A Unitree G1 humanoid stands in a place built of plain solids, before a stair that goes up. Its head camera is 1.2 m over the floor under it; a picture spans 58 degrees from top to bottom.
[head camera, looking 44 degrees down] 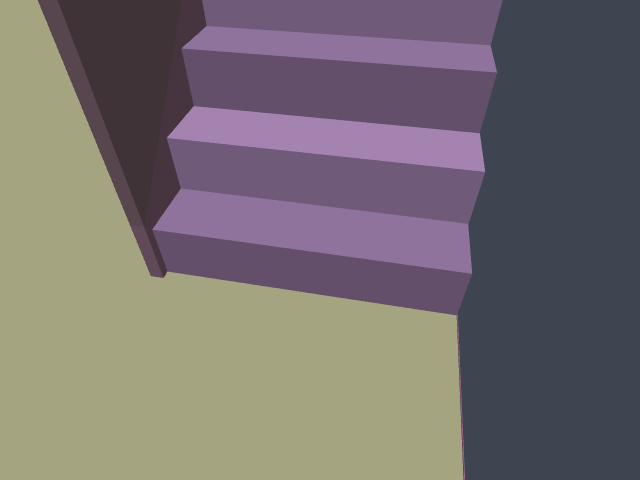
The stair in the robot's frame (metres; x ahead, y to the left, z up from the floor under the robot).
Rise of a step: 0.21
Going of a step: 0.23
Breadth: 1.05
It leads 11 degrees to the right of straight ahead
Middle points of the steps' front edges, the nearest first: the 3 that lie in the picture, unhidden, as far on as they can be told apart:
0.97 0.05 0.21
1.20 0.01 0.43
1.43 -0.04 0.64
